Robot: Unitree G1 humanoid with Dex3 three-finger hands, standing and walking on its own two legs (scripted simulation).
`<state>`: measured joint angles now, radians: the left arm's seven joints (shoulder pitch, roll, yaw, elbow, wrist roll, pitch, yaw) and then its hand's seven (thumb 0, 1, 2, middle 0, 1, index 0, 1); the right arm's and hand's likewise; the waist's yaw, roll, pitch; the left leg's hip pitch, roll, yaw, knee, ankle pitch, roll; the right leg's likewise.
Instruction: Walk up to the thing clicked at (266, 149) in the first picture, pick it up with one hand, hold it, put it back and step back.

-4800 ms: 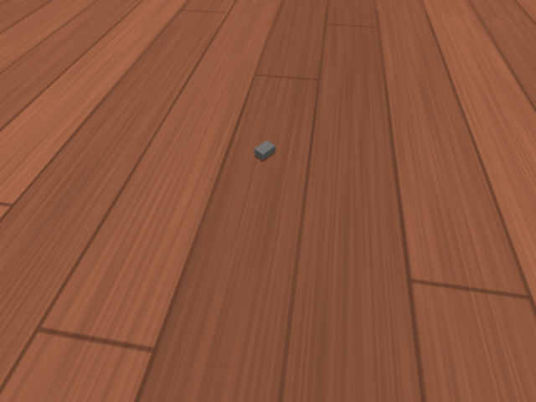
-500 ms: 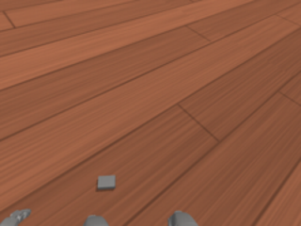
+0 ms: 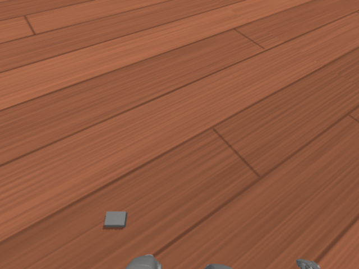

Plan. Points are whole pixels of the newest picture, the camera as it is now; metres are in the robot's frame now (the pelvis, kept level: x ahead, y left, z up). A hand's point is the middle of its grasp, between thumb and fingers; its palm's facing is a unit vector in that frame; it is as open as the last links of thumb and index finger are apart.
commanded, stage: walk up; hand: left
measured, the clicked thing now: (116, 219) +0.41 +0.33 -0.73
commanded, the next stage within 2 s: none
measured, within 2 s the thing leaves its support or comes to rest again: neither
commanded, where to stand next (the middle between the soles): +0.08 +0.03 m, yaw +3 degrees
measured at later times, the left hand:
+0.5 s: hand out of the picture +0.07 +0.28 -0.12, palm faces +0.09 -0.92 -0.39, open 7.4 cm
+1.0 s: hand out of the picture +0.07 +0.32 -0.13, palm faces +0.05 -0.95 -0.32, open 7.4 cm
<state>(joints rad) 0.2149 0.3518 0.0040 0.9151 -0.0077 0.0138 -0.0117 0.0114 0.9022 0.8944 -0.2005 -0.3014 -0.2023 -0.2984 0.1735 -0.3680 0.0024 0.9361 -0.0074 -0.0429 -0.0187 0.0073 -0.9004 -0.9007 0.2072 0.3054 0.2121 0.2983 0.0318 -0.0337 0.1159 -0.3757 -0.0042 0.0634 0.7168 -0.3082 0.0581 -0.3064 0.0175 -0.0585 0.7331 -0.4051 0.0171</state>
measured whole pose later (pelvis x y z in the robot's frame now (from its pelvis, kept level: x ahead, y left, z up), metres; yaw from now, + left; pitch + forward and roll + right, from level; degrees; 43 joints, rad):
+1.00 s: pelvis +0.01 +0.05 +0.03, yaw +4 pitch +0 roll -1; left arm 0.08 0.38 0.02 1.15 0.01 0.00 -0.01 0.01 0.90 0.89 -0.20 -0.30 -0.20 -0.30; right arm 0.08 -0.33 -0.01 1.13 -0.01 -0.03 0.00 0.01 -0.90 -0.90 0.20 0.30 0.21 0.30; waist 0.01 -0.03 0.05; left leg -0.14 -0.03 0.01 0.35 -0.20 0.04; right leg -0.11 -0.07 -0.10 0.31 -0.19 0.04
